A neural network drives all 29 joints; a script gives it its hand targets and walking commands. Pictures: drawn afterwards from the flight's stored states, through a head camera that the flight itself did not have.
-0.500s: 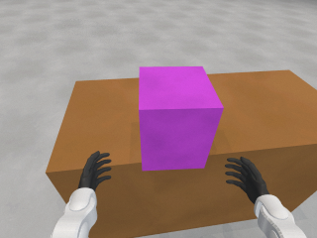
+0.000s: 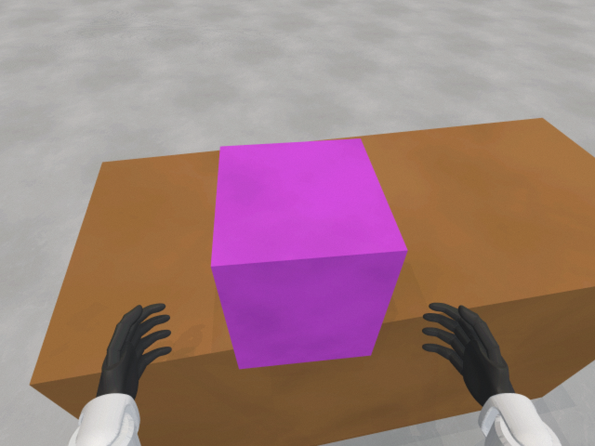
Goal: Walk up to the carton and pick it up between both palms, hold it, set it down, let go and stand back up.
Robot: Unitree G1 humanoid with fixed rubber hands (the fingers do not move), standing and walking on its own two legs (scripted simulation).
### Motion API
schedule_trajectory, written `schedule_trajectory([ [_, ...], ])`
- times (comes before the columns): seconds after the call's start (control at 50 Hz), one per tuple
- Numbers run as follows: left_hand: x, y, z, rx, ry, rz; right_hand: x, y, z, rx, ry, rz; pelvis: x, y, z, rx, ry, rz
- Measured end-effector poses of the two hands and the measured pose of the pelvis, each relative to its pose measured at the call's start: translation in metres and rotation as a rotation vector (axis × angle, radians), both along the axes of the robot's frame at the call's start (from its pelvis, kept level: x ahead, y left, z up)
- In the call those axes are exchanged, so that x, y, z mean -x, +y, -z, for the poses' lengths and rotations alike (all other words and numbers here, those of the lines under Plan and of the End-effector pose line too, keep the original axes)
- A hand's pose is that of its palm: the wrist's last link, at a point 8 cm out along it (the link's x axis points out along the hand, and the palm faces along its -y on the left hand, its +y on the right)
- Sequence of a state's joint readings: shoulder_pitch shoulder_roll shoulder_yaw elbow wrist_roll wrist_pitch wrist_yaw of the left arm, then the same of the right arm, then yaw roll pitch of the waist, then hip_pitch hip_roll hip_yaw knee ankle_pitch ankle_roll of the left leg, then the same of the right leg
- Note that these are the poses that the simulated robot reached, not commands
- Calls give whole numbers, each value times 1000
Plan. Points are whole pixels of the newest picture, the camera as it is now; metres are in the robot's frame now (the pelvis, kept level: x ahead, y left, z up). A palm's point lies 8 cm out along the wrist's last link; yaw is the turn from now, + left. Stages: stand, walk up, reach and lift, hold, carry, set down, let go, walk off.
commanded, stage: reach and lift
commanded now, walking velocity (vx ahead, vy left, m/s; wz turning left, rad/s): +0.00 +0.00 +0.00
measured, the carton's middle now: (298, 255) +0.38 +0.01 +0.07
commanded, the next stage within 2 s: none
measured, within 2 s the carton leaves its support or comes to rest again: neither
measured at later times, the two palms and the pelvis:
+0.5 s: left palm (117, 324) +0.24 +0.21 +0.12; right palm (481, 306) +0.27 -0.20 +0.11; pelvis -0.06 -0.01 +0.00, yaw +0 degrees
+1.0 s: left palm (106, 238) +0.31 +0.22 +0.18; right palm (478, 205) +0.35 -0.19 +0.20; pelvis -0.05 +0.03 +0.00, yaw +0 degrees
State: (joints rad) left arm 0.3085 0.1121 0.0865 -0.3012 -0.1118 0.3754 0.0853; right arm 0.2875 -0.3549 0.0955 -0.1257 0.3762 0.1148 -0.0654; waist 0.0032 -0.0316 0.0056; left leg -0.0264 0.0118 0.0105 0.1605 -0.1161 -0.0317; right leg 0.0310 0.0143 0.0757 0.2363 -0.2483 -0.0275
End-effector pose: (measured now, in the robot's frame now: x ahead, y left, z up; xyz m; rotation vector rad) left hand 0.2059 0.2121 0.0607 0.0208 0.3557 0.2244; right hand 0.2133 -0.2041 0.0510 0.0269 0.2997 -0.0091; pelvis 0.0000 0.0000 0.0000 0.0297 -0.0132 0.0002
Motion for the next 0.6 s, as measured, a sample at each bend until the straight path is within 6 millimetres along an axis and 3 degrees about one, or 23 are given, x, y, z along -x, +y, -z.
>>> schedule_trajectory([
  [0.14,-2,-6,-22,10,-59,19,-15,6,-31,20,-96,-35,4,-9,0,1,-1,-6],
  [0.26,-2,-9,-28,21,-11,50,-18,-4,-33,37,-52,15,18,-12,0,6,-23,-1],
  [0.36,-13,-9,-45,39,-44,50,-25,2,-43,52,-45,-8,35,-13,0,8,-34,2],
  [0.6,-54,3,-71,74,-6,17,-79,13,-80,76,-12,15,66,1,3,17,-23,8],
])
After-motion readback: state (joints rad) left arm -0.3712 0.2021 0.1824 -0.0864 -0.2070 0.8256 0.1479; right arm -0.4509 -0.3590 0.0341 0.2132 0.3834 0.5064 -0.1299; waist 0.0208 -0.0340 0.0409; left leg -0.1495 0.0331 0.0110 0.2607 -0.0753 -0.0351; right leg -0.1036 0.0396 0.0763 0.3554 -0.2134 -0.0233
